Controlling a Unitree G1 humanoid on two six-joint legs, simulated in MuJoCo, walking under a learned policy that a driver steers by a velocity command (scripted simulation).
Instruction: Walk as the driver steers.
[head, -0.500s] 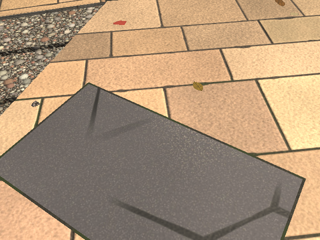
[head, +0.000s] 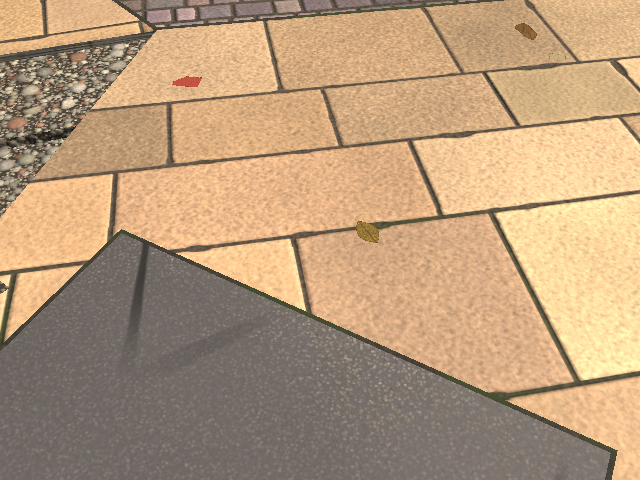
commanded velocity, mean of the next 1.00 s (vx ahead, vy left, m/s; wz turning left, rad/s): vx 0.50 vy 0.00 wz -0.06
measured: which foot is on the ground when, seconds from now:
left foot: down 0.00-0.32, up 0.34-0.84, down 0.86-1.00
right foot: up 0.00-0.28, down 0.30-0.88, up 0.90-1.00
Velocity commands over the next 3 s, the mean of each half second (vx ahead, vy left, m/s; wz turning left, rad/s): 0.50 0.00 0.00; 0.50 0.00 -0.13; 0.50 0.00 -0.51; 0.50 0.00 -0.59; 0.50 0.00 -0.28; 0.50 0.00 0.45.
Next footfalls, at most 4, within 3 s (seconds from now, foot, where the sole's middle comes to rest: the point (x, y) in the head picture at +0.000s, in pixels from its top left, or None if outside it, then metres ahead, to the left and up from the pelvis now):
0.30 right None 0.34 -0.17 -0.78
0.86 left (289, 421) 0.65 0.07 -0.78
1.42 right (409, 326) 0.89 -0.22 -0.78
1.90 left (377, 224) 1.24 -0.17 -0.78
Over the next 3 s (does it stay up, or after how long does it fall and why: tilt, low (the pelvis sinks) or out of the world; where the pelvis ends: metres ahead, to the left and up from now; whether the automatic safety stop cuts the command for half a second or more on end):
stays up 1.47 -0.53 -0.03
